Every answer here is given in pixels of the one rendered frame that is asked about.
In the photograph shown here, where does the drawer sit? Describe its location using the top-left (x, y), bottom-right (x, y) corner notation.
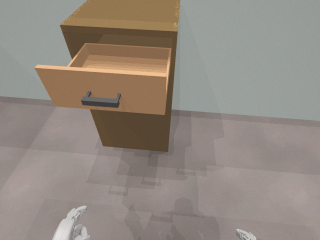
top-left (35, 43), bottom-right (172, 115)

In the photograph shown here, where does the handle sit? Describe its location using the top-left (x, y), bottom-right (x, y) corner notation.
top-left (81, 91), bottom-right (121, 108)

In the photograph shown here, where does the cabinet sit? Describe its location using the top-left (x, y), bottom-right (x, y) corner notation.
top-left (60, 0), bottom-right (180, 152)

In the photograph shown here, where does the left robot hand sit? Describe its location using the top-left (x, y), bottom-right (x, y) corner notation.
top-left (52, 205), bottom-right (90, 240)

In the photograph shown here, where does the right robot hand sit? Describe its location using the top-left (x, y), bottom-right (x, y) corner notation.
top-left (235, 229), bottom-right (256, 240)

